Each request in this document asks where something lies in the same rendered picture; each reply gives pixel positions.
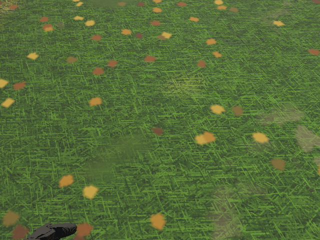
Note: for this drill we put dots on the left robot hand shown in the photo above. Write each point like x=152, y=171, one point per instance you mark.
x=53, y=231

